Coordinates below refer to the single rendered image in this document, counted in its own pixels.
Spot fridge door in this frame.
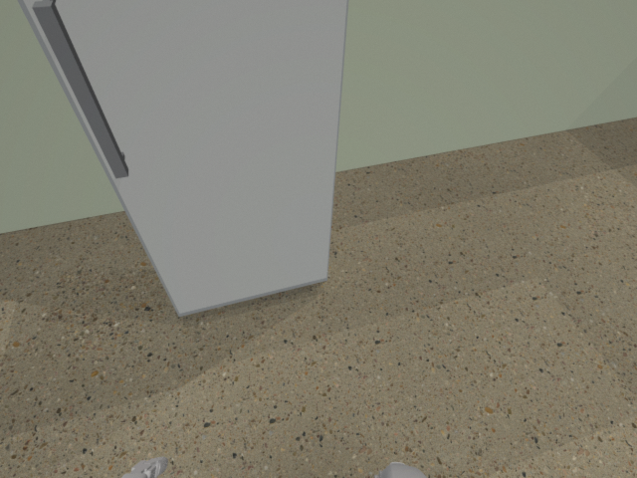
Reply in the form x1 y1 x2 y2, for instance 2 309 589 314
24 0 347 314

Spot handle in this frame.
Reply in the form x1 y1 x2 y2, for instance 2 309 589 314
32 0 128 178

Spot robot left hand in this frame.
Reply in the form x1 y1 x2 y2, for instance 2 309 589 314
121 457 168 478

